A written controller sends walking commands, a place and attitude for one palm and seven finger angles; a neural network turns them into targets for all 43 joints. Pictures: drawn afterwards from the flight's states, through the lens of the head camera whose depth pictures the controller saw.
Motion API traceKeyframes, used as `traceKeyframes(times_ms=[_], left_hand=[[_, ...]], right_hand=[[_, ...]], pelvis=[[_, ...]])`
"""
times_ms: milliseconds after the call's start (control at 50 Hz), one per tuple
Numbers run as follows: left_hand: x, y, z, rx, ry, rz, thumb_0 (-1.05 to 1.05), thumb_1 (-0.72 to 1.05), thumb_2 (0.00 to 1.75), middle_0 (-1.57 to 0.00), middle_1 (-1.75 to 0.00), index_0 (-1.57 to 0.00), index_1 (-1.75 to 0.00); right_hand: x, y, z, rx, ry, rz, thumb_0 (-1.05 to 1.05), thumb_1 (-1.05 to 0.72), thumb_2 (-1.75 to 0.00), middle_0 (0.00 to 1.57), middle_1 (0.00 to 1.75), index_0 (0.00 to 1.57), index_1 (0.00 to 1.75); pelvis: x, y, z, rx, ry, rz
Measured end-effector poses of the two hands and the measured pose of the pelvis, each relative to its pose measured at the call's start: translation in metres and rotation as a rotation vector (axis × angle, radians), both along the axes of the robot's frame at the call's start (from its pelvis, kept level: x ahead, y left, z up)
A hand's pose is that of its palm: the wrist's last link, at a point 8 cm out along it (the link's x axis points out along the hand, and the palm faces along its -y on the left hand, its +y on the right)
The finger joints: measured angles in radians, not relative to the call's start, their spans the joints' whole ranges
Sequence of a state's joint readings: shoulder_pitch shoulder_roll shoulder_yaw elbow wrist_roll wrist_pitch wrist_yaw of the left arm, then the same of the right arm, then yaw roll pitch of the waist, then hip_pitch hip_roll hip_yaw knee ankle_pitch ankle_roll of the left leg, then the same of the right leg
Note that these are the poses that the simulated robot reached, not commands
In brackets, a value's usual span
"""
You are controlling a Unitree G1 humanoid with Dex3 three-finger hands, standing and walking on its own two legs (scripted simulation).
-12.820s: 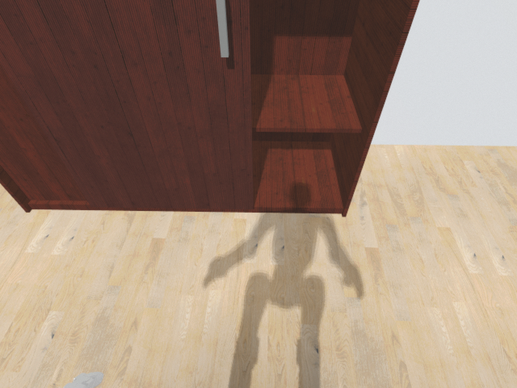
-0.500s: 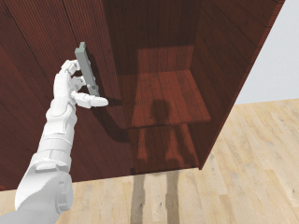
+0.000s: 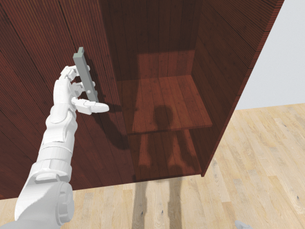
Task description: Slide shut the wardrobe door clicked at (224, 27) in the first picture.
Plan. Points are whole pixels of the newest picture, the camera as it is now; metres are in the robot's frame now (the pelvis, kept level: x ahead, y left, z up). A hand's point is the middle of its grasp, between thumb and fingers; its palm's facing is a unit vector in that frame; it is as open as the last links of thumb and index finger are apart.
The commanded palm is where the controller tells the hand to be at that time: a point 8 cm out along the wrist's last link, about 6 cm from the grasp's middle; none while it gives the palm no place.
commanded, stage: slide the fingers in behind the handle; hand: left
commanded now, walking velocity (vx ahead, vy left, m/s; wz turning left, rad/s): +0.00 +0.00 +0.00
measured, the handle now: (88, 78) +0.50 +0.19 +0.15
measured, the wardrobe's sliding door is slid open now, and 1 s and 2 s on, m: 0.44 0.44 0.44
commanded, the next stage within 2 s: grip the handle and tug to test in 0.34 s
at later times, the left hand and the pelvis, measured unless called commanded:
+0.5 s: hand (89, 92) +0.43 +0.17 +0.15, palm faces +0.16 -0.99 +0.01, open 14.3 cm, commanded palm +0.40 +0.22 +0.15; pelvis +0.01 +0.00 +0.00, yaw +0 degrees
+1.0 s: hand (88, 90) +0.44 +0.18 +0.15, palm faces +0.17 -0.99 +0.01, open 7.9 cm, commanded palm +0.40 +0.22 +0.15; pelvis +0.01 +0.01 +0.00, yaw +0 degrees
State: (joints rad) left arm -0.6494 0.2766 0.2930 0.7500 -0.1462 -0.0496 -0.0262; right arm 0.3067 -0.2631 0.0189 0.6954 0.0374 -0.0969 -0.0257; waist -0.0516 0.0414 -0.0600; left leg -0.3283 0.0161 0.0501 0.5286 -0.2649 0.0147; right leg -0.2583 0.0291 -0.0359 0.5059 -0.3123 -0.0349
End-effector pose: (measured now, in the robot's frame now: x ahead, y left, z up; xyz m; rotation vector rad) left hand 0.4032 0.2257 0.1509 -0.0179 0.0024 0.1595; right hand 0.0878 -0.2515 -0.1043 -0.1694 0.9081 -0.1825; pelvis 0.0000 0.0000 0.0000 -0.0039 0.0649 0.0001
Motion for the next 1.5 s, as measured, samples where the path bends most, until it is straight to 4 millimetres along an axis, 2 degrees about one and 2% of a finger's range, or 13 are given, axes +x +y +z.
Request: traceKeyframes(times_ms=[540, 720, 1060, 1500], left_hand=[[-0.001, -0.001, 0.001, 0.007, 0.004, 0.003, -0.01, -0.47, 0.31, -0.25, -1.15, -0.25, -1.18], [0.001, 0.001, 0.001, 0.002, 0.009, 0.003, -0.01, -0.21, 0.42, -0.29, -1.20, -0.29, -1.22], [0.005, 0.002, 0.001, 0.006, 0.002, 0.009, 0.00, 0.55, 0.75, -0.33, -1.29, -0.32, -1.30], [0.004, -0.002, 0.001, 0.012, 0.009, 0.012, 0.00, 0.58, 0.76, -0.27, -1.32, -0.26, -1.35]], right_hand=[[0.005, 0.007, -0.002, 0.009, 0.021, 0.000, 0.01, -0.91, -0.89, 0.20, 0.30, 0.20, 0.30], [0.006, 0.008, -0.002, 0.006, 0.023, 0.009, 0.01, -0.91, -0.89, 0.20, 0.30, 0.20, 0.30], [-0.003, 0.005, -0.002, 0.001, 0.038, -0.014, 0.01, -0.91, -0.89, 0.20, 0.30, 0.20, 0.30], [0.017, 0.008, -0.001, 0.014, 0.012, 0.011, 0.01, -0.91, -0.89, 0.20, 0.30, 0.20, 0.30]], pelvis=[[0.006, 0.004, 0.001, -0.001, -0.005, 0.001], [0.005, 0.004, 0.001, -0.001, -0.002, 0.006], [0.007, 0.006, 0.001, -0.002, 0.001, -0.003], [0.011, 0.004, 0.001, -0.001, 0.002, 0.003]])
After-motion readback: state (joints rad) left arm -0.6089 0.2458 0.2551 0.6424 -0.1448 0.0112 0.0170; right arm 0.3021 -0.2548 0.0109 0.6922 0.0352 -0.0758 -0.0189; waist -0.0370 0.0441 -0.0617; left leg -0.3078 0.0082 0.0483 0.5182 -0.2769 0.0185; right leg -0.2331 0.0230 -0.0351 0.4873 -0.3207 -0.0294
